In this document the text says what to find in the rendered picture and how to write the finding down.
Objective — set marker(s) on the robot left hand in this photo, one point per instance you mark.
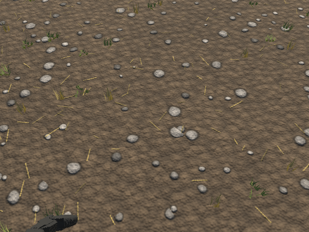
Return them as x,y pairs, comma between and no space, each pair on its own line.
54,223

